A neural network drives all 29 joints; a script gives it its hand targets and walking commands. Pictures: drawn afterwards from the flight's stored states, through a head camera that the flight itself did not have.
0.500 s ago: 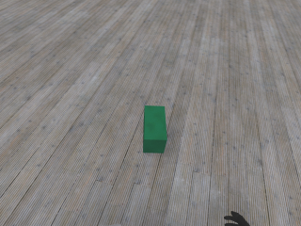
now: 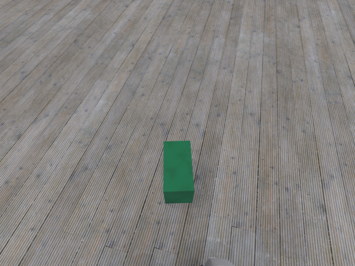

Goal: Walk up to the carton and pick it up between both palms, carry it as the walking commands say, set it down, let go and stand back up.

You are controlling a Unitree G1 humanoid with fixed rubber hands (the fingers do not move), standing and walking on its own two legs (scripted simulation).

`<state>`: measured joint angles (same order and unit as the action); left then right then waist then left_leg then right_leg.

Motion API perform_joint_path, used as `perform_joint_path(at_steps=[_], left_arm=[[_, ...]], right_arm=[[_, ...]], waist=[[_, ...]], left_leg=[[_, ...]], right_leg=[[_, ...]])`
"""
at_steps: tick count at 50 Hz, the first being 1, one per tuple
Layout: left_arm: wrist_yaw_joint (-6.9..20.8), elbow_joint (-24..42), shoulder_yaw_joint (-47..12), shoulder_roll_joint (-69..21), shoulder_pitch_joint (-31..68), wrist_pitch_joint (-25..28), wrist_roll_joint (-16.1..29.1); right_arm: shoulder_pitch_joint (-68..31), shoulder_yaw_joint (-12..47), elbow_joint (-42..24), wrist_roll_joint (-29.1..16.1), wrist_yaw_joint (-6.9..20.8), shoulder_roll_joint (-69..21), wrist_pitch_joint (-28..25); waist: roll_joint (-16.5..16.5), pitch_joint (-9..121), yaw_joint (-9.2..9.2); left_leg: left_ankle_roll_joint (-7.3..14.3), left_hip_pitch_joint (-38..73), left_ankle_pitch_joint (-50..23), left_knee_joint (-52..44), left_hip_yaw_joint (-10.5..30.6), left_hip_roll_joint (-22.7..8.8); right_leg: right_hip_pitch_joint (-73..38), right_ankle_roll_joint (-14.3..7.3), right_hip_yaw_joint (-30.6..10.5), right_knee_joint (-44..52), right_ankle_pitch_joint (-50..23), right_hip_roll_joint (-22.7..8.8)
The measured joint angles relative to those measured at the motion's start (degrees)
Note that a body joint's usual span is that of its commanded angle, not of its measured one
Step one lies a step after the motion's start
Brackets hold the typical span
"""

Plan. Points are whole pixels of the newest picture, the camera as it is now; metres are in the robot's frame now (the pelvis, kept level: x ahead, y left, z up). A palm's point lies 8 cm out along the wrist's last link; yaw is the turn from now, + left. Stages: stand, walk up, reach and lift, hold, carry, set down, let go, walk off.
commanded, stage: walk up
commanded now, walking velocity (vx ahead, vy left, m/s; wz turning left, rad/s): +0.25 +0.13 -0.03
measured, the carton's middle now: (177, 171) +0.62 -0.02 -0.67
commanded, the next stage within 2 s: none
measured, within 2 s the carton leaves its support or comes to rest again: neither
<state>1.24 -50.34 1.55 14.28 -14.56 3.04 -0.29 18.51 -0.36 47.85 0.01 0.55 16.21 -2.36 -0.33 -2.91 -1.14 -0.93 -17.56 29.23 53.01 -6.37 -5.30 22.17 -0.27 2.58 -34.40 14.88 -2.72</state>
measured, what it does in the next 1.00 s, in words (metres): steps on the spot: left foot, then right foot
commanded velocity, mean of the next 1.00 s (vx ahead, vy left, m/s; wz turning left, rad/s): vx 0.08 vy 0.04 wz -0.02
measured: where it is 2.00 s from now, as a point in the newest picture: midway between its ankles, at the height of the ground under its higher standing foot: (180, 247)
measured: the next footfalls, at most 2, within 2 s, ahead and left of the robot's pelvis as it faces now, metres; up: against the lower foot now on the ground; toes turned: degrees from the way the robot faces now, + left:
left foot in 0.36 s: +0.18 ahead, +0.15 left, +0.00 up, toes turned +6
right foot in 0.84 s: +0.11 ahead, -0.09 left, +0.00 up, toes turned -3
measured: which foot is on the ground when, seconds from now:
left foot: up 0.00-0.34, down 0.36-0.86, up 0.88-1.00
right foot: down 0.00-0.36, up 0.38-0.82, down 0.84-1.00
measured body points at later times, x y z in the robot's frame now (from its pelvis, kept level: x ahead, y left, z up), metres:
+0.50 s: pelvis +0.09 +0.06 +0.02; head +0.12 +0.10 +0.46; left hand +0.14 +0.31 -0.14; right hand +0.18 -0.20 -0.09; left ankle +0.14 +0.15 -0.73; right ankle +0.02 -0.10 -0.68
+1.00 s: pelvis +0.03 +0.01 +0.01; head +0.04 +0.01 +0.46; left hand +0.08 +0.27 -0.12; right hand +0.11 -0.24 -0.12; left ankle +0.04 +0.12 -0.70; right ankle +0.07 -0.09 -0.73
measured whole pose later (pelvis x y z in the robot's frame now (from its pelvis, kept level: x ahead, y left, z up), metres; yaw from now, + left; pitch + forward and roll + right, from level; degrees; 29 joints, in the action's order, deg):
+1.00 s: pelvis +0.03 +0.01 +0.01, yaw -1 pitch -2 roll +2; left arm -0.1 -51.5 1.5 13.5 -16.2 -2.2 -0.3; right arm 13.3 -0.4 48.5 0.0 -0.3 14.3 3.7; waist 0.7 -3.7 1.0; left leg -0.8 -17.4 18.0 41.6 -6.3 0.1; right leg 13.8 -0.3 1.2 -27.7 14.7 -1.5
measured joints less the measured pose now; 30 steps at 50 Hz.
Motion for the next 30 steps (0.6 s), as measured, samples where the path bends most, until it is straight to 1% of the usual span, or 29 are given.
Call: perform_joint_path(at_steps=[1,3,6,8,11,14,17,18,19,21,23,24,30], left_arm=[[-0.21,-0.17,0.01,-0.11,-0.39,0.08,0.00],[-0.70,-0.46,0.00,-0.10,-1.41,0.09,0.00],[-1.22,-1.14,-0.01,-0.10,-3.35,0.05,0.00],[-1.30,-1.86,-0.02,-0.10,-4.47,-0.32,-0.01],[-1.30,-1.91,-0.02,-0.11,-4.70,-1.00,-0.01],[-1.30,-0.63,-0.03,-0.11,-4.70,-1.14,-0.01],[-1.30,-0.34,-0.03,-0.10,-4.68,-1.28,-0.01],[-1.30,-0.66,-0.03,-0.17,-4.69,-1.36,-0.01],[-1.30,-1.01,-0.01,-0.03,-4.11,-1.61,-0.01],[-1.30,-0.69,-0.03,-0.23,-3.30,-2.38,-0.01],[-1.30,-0.20,-0.03,-0.52,-3.30,-3.05,-0.01],[-1.30,-0.04,-0.02,-0.54,-3.23,-3.46,-0.01],[-1.30,0.57,-0.02,-0.52,-2.06,-6.05,-0.01]], right_arm=[[-0.58,0.00,0.01,0.00,0.00,0.01,0.26],[-1.32,0.01,-0.01,0.00,0.00,0.03,1.00],[-2.73,0.01,-0.04,0.00,0.22,0.04,2.14],[-4.12,0.01,-0.07,0.00,0.44,0.06,2.63],[-5.13,0.01,-0.06,0.00,0.91,0.06,3.01],[-5.12,0.01,-0.06,0.00,1.38,0.06,3.41],[-5.09,0.01,-0.09,-0.01,1.40,0.08,3.20],[-5.09,0.00,-0.10,-0.01,1.31,0.07,2.64],[-5.13,0.01,-0.07,-0.01,0.98,-0.52,1.99],[-5.13,0.00,-0.04,-0.01,0.41,-1.55,1.41],[-5.09,-0.01,-0.01,0.00,-0.11,-1.82,1.38],[-5.09,-0.01,-0.02,0.00,-0.40,-1.81,1.38],[-5.12,0.01,-0.01,0.00,-1.26,-1.83,1.46]], waist=[[0.06,0.02,0.43],[0.02,0.11,1.53],[0.06,0.16,3.06],[0.25,0.21,3.56],[0.39,0.64,3.54],[0.93,1.31,3.53],[1.48,1.43,3.43],[1.14,1.43,3.33],[1.73,0.98,3.03],[2.05,0.00,2.85],[1.39,-0.11,2.72],[1.09,-0.12,2.60],[0.31,-0.18,2.55]], left_leg=[[0.35,-3.35,0.08,3.26,0.03,0.93],[0.73,-8.41,0.01,5.66,0.15,2.21],[0.27,-12.98,-1.66,5.09,0.23,2.34],[-0.38,-14.14,-3.95,2.33,0.27,2.00],[-1.21,-14.21,-10.15,-4.15,0.28,1.49],[-1.56,-12.61,-14.97,-10.39,0.28,1.62],[-0.77,-7.20,-18.71,-19.49,0.32,2.15],[0.38,-4.53,-20.53,-22.53,0.36,1.87],[1.68,-3.88,-19.00,-22.61,0.23,2.21],[3.03,-2.25,-17.59,-22.85,0.33,2.18],[3.36,0.13,-18.01,-24.76,0.32,1.31],[3.47,1.15,-18.42,-25.72,0.29,1.03],[3.86,2.65,-19.60,-27.26,0.20,0.92]], right_leg=[[-0.91,-0.03,0.01,1.09,0.20,-0.37],[-3.13,-0.04,0.03,3.17,0.04,-0.97],[-6.51,-0.04,-0.46,5.13,0.37,-1.24],[-8.41,-0.04,-1.24,5.97,0.75,-1.28],[-10.15,0.19,-1.42,6.71,1.51,-1.28],[-10.18,1.00,-1.41,6.71,2.51,-1.26],[-10.14,1.81,-1.36,6.12,3.70,-1.15],[-10.16,1.84,-1.29,4.95,4.62,-0.68],[-9.81,1.84,-1.34,2.33,6.26,-0.77],[-8.93,1.85,-1.22,-4.59,11.72,0.29],[-8.69,1.85,-1.29,-8.69,13.29,1.82],[-8.67,1.84,-1.34,-9.84,13.33,2.08],[-8.67,1.84,-1.39,-10.65,13.12,2.09]])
